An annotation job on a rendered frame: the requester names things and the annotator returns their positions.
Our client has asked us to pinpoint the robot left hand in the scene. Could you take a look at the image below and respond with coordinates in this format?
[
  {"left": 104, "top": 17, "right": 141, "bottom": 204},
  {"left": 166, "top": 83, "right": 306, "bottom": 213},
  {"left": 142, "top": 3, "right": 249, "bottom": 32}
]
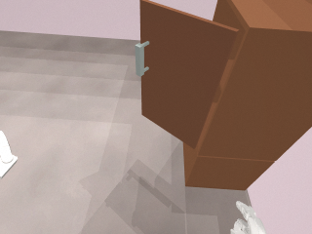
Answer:
[{"left": 0, "top": 131, "right": 18, "bottom": 179}]

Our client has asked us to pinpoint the robot right hand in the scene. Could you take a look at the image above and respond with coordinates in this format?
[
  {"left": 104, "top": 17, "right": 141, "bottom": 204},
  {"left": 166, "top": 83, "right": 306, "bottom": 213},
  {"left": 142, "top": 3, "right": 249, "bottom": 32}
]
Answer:
[{"left": 230, "top": 201, "right": 267, "bottom": 234}]

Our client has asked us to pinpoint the handle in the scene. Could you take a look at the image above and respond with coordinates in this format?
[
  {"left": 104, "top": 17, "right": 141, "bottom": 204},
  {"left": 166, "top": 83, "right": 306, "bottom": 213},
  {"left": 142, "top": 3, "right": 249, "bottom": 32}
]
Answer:
[{"left": 135, "top": 41, "right": 150, "bottom": 77}]

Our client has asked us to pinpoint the cupboard door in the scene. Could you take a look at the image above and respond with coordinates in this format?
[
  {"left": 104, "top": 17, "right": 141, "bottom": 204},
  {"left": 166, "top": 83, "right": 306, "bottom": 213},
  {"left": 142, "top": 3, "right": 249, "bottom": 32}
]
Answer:
[{"left": 139, "top": 0, "right": 239, "bottom": 149}]

